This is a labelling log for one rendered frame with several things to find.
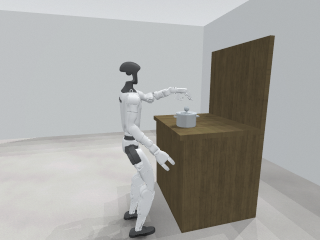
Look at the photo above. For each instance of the table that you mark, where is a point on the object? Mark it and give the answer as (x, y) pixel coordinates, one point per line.
(216, 175)

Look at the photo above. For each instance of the pot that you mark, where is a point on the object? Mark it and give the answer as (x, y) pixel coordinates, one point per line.
(186, 121)

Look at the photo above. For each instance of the humanoid robot head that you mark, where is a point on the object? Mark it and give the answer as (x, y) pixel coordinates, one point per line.
(130, 68)

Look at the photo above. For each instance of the lid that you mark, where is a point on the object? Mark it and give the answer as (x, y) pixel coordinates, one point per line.
(186, 113)

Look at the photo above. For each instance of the robot right upper arm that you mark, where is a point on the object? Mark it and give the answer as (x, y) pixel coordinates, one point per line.
(132, 102)

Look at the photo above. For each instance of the right robot hand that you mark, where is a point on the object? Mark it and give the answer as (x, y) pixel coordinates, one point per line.
(162, 157)

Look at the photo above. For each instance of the robot left upper arm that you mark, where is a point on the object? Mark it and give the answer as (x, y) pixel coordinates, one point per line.
(149, 97)

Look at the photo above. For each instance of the robot left forearm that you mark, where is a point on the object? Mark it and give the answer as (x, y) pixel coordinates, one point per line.
(164, 93)

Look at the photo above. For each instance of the robot right forearm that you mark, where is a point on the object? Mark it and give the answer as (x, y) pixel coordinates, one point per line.
(144, 140)

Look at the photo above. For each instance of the left robot hand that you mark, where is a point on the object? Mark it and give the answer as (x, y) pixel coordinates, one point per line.
(185, 91)

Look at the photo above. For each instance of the robot left foot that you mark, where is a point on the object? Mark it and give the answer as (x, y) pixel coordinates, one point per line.
(128, 216)

